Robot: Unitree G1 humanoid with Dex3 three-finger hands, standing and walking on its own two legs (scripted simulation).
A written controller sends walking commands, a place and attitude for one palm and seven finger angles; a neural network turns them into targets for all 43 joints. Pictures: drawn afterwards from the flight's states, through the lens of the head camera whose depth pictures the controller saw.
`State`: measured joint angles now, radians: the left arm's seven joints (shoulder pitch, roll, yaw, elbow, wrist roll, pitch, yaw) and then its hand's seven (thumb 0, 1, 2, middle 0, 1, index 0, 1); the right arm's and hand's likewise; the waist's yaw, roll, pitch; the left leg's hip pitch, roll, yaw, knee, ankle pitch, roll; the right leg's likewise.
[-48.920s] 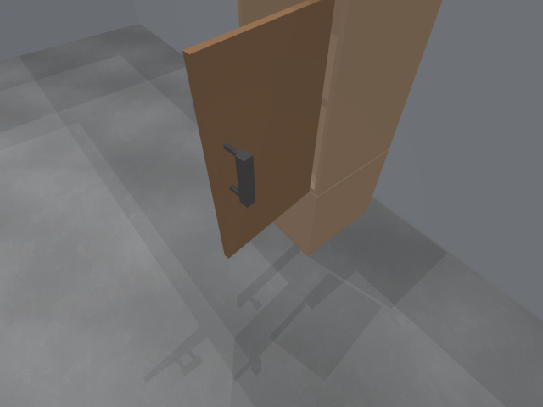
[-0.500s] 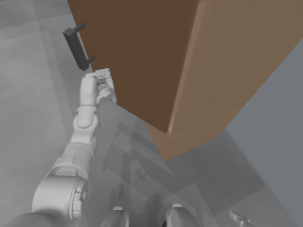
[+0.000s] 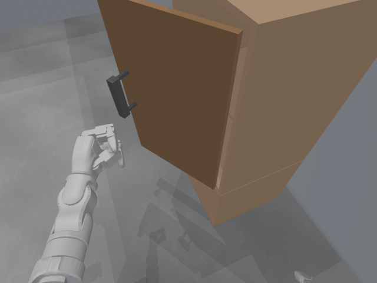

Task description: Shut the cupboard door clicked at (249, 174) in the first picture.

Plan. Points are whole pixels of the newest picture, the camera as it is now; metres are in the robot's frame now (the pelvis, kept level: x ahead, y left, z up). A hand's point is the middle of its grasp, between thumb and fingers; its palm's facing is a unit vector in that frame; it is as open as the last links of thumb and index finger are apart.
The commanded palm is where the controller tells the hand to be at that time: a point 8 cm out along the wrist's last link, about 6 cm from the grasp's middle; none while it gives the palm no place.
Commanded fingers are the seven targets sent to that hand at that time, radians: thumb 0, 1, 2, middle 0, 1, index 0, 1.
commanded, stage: draw the hand back to the body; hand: left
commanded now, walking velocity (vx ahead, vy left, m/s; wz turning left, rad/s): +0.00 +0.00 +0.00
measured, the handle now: (124, 94) +0.63 +0.20 +0.01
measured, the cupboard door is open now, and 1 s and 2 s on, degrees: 32 32 32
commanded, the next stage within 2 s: step back with the hand held close in 1.10 s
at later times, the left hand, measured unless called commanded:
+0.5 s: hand (27, 189) +0.25 +0.25 +0.15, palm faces +0.36 -0.88 -0.31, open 4.4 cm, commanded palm +0.20 +0.29 +0.18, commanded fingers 0.00 0.90 0.90 -0.47 -0.60 -0.47 -0.60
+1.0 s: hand out of the picture +0.20 +0.27 +0.18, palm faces +0.49 -0.78 -0.40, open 7.3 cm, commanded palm +0.14 +0.31 +0.21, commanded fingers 0.00 0.90 0.90 -0.20 -0.30 -0.20 -0.30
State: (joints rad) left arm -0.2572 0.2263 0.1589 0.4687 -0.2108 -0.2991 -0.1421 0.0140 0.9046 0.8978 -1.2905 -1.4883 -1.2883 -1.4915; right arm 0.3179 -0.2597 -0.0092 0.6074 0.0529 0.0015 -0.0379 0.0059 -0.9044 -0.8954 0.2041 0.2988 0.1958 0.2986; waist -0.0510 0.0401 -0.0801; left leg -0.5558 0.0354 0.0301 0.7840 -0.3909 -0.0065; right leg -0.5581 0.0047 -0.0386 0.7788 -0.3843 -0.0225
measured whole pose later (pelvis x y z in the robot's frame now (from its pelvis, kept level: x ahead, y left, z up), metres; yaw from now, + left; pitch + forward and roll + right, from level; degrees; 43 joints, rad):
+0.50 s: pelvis +0.02 +0.02 +0.04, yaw +2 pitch -3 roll +0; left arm 0.26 0.29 0.18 -0.19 -0.06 -0.01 0.10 0.01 0.90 0.90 -0.74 -0.88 -0.74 -0.89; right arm 0.15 -0.20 0.06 0.57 0.01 -0.02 -0.08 0.00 -0.90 -0.90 0.21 0.30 0.20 0.30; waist 0.06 0.06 0.01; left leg -0.11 0.00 0.02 0.42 -0.26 0.01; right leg -0.10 -0.02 -0.05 0.41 -0.26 0.00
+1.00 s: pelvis +0.01 +0.00 +0.04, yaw +1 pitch -4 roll +0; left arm 0.44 0.32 0.33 -0.33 -0.06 -0.06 0.12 0.01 0.90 0.90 -0.22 -0.32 -0.22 -0.32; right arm 0.20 -0.23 0.00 0.65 0.01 -0.09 -0.09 0.01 -0.90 -0.90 0.20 0.30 0.20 0.30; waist 0.06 0.08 0.02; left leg -0.09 0.01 0.02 0.41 -0.24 0.00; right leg -0.09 -0.01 -0.05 0.41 -0.25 -0.01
